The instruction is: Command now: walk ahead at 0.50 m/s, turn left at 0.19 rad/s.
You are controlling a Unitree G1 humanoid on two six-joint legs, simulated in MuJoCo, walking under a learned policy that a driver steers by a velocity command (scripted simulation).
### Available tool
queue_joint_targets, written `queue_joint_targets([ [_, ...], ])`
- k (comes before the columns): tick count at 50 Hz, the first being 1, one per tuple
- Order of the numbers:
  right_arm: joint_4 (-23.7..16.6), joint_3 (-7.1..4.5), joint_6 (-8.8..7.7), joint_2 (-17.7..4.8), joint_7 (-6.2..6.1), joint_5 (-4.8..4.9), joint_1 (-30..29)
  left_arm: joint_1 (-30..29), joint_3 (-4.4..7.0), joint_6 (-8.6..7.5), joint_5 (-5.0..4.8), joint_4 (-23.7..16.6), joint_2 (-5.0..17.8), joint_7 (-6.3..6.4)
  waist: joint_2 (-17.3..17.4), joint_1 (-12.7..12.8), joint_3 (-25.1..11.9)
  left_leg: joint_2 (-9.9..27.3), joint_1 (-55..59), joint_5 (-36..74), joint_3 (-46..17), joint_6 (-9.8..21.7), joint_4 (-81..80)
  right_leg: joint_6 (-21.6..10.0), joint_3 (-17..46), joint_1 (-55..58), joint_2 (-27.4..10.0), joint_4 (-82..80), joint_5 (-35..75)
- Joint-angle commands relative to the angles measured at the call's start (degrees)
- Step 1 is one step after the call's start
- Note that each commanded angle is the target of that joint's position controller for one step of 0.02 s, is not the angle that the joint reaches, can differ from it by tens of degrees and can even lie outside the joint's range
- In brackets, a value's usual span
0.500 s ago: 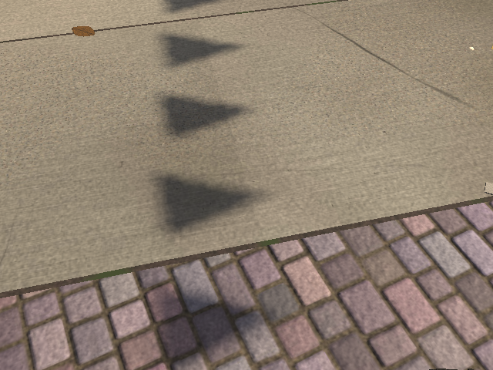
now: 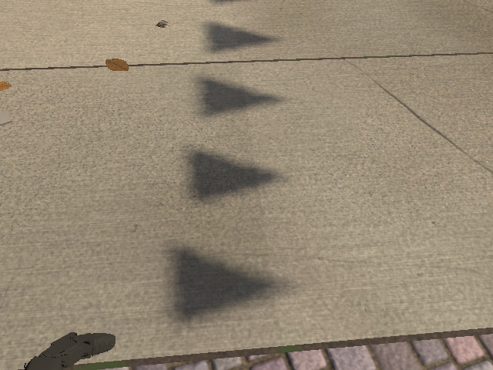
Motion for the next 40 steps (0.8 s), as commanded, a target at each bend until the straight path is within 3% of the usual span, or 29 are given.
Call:
queue_joint_targets([
  [1,-2.4,-1.52,-0.36,-6.5,0.0,-0.46,-0.4,4.9,3.29,-1.34,0.35,-1.7,8.6,0.16,9.6,5.0,-3.8,13.2,-0.3,32.5,-7.2,5.6,4.9,-4.5,-2.8,12.4,0.5,-2.4,-3.4],
  [2,-3.1,-0.54,-0.37,-4.5,0.05,-1.1,-0.2,12.7,3.92,-1.5,0.99,-0.7,10.8,0.34,6.1,8.3,-11.3,10.4,-4.5,30.4,-3.8,3.8,18.1,-8.4,3.9,25.2,-5.6,-0.5,-2.3],
  [3,-3.4,0.42,-1.03,-1.8,0.17,-0.09,7.6,19.5,5.58,-0.89,1.21,1.0,16.3,0.25,-9.4,7.0,-19.5,2.1,-23.7,13.0,3.2,-1.4,38.9,-18.9,27.5,45.6,-16.7,-3.0,-11.3],
  [4,-3.5,0.57,-1.65,-3.7,0.18,-0.22,7.1,21.2,4.88,-0.55,-0.86,2.4,13.0,-0.64,-13.7,7.7,-18.1,1.4,-35.3,-10.0,2.5,-2.4,46.4,-21.0,43.4,48.4,-19.9,-11.9,-26.0],
  [5,-4.3,-0.41,-2.02,-7.8,0.33,0.31,0.1,18.1,3.69,-0.27,-1.62,1.5,9.2,-0.66,-6.9,8.7,-9.2,5.1,-40.4,-6.3,1.6,-1.8,49.3,-18.3,38.8,42.2,-18.6,-12.8,-31.7],
  [6,-5.5,-0.26,-2.48,-7.7,0.33,-0.08,-5.2,15.1,3.22,0.28,-0.83,0.5,8.1,-0.52,-2.1,8.6,-4.7,6.9,-40.1,-2.3,3.5,-1.5,47.9,-16.5,32.3,35.3,-16.0,-13.3,-27.8],
  [7,-6.4,-0.23,-3.04,-6.9,0.43,-1.18,-8.4,13.5,2.81,0.74,-0.42,0.3,7.2,-0.46,0.6,7.9,-0.5,8.3,-39.7,0.4,4.5,-1.6,43.9,-16.1,27.2,29.2,-13.5,-14.4,-21.5],
  [8,-6.7,-0.32,-3.43,-6.2,0.52,-1.72,-8.2,12.9,2.56,0.8,0.02,0.1,6.8,-0.19,-0.8,6.3,-0.3,9.8,-37.0,2.8,4.4,-1.8,39.9,-15.7,24.5,26.1,-11.8,-15.0,-16.0],
  [10,-6.5,-0.05,-3.69,-4.5,0.74,-1.99,-7.2,13.0,2.4,1.02,-0.2,0.1,6.2,0.24,-3.2,5.0,-1.5,10.1,-33.1,3.8,5.6,-3.1,33.7,-15.7,20.1,23.6,-9.1,-16.0,-8.5],
  [12,-7.2,0.52,-3.66,-3.2,0.69,-2.13,-9.3,14.0,2.9,1.19,-0.75,0.6,7.7,0.88,-3.2,5.2,-1.5,9.3,-31.6,5.2,7.3,-4.6,26.5,-16.3,17.0,21.2,-8.3,-16.5,-3.5],
  [15,-8.3,1.42,-4.0,-1.4,0.98,-1.83,-15.6,16.0,3.7,1.82,-1.26,1.6,9.7,1.8,-2.6,7.2,-0.8,7.7,-26.9,15.9,7.7,-6.0,14.6,-14.9,13.7,17.5,-6.5,-16.4,-2.5],
  [17,-8.8,1.42,-4.34,-1.7,1.33,-1.27,-18.9,18.1,3.83,2.43,-1.46,2.2,9.8,2.16,-2.7,8.5,-0.7,6.2,-23.6,21.7,7.6,-6.5,9.7,-14.0,13.8,16.4,-6.1,-15.6,-3.6],
  [20,-9.7,0.88,-4.84,-3.0,1.68,-0.66,-21.9,20.6,3.87,3.22,-1.84,2.9,9.4,2.46,-2.9,8.8,-0.6,5.2,-20.5,22.1,6.2,-6.2,4.9,-12.8,17.2,18.2,-6.8,-12.8,-7.2],
  [22,-9.6,0.22,-5.24,-4.4,1.68,-0.4,-21.0,20.3,4.12,3.64,-1.78,2.8,9.7,2.61,-4.0,7.3,-0.7,5.2,-17.0,19.5,5.8,-5.0,2.7,-11.7,19.9,19.4,-7.5,-10.1,-8.1],
  [24,-7.8,-1.02,-5.51,-6.2,1.14,-0.73,-13.9,19.1,3.62,3.8,-1.49,2.1,7.7,2.56,-3.9,3.1,-3.7,6.8,-5.4,18.2,6.3,-2.3,-0.8,-9.3,18.9,17.1,-4.5,-2.9,-6.2],
  [25,-7.0,-1.94,-5.57,-9.1,0.57,-1.57,-6.0,18.1,2.55,3.53,-0.79,0.9,4.6,2.31,0.2,-0.8,-10.1,14.8,7.0,15.1,-0.7,1.2,0.1,-7.3,14.9,11.6,-1.5,10.4,-9.9],
  [26,-5.5,-3.24,-4.57,-14.0,0.44,-2.17,0.0,24.6,1.22,2.9,-1.67,-0.6,0.5,2.4,15.7,0.3,-18.3,27.7,24.5,5.1,-21.8,9.8,-2.7,-3.7,6.0,-5.1,6.0,28.0,-28.4],
  [27,-4.5,-2.76,-4.05,-10.8,0.93,-1.23,0.9,25.0,1.85,2.76,-2.43,-0.6,4.9,2.57,18.0,0.3,-16.1,31.0,23.2,-7.3,-33.0,11.7,-6.7,-2.9,5.1,-14.3,2.3,38.3,-35.1],
  [28,-4.8,-1.7,-3.98,-7.0,0.91,-0.94,-1.7,20.7,2.95,3.03,-2.38,-0.5,8.5,2.58,11.7,-0.4,-8.4,28.3,16.7,-7.9,-26.1,9.5,-7.8,-2.6,5.7,-16.7,-0.1,42.2,-30.2],
  [29,-4.9,-1.09,-3.83,-5.4,0.93,-1.2,-4.4,17.9,3.13,3.4,-1.83,-0.8,8.4,2.6,8.3,0.5,-4.2,25.7,10.8,-1.0,-18.2,7.9,-8.6,-2.1,4.1,-15.7,-1.7,42.5,-26.0],
  [31,-4.1,-0.28,-3.83,-3.0,1.04,-1.83,-7.9,15.7,3.34,3.9,-1.29,-1.7,6.8,2.11,8.6,2.8,0.1,21.7,2.2,9.7,-8.1,6.7,-11.4,-1.6,3.4,-12.8,-4.5,39.1,-21.0],
  [34,-2.7,-0.8,-4.51,-3.8,1.12,-1.49,-8.7,14.2,2.76,4.78,-1.46,-3.1,3.9,1.44,8.7,3.8,1.0,20.5,-2.1,17.6,0.1,7.3,-14.8,-0.8,1.8,-11.0,-5.8,35.6,-17.1],
  [36,-1.5,-1.36,-4.71,-5.4,1.03,-1.41,-8.3,11.9,2.46,4.87,-1.09,-4.5,3.3,1.13,7.1,3.7,1.2,21.0,-1.8,22.5,3.8,8.0,-15.8,-0.2,1.6,-12.0,-6.2,30.9,-13.2],
  [40,0.2,-1.81,-4.24,-7.6,0.7,-1.11,-7.7,6.0,1.74,4.17,-1.13,-6.1,2.4,-0.29,5.6,1.9,1.8,19.6,-1.2,26.7,12.2,6.4,-15.9,-1.1,-1.1,-8.6,-5.5,17.6,-1.3],
])
Keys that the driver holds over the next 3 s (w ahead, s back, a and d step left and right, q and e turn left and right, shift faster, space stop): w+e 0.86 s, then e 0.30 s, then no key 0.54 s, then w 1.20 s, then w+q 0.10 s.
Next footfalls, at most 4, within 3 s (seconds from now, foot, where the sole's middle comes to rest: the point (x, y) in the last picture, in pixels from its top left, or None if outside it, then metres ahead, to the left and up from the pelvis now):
0.02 right None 0.19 -0.12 -0.77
0.50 left None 0.44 0.08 -0.77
0.98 right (328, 311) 0.62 -0.28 -0.77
1.44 left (261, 266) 0.77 -0.10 -0.77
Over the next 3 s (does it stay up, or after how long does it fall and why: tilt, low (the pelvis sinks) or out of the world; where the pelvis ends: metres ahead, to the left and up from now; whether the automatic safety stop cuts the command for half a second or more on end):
stays up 1.09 -0.55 0.00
